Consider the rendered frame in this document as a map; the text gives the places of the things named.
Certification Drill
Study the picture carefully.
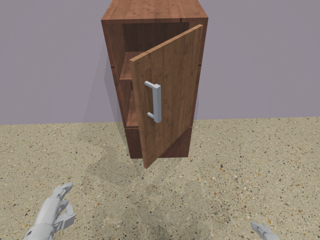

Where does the right robot hand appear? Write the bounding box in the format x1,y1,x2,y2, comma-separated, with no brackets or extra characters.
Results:
250,222,280,240

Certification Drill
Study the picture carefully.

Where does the handle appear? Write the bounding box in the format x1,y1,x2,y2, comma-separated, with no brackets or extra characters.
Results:
144,81,162,123

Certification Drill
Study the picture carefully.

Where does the left robot hand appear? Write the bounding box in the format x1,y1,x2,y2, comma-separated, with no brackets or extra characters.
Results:
34,182,76,233

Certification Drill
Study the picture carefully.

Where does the left robot forearm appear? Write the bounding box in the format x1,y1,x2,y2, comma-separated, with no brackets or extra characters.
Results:
23,224,54,240

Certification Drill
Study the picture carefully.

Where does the cupboard door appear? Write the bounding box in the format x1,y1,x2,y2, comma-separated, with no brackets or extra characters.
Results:
129,24,204,169

